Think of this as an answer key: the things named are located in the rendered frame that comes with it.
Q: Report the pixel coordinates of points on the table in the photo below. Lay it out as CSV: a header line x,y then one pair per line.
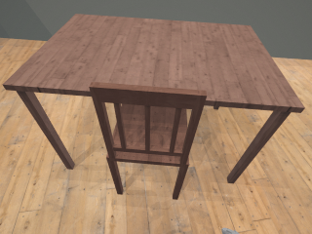
x,y
228,61

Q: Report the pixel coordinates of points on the chair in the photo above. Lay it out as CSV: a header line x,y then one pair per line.
x,y
151,126

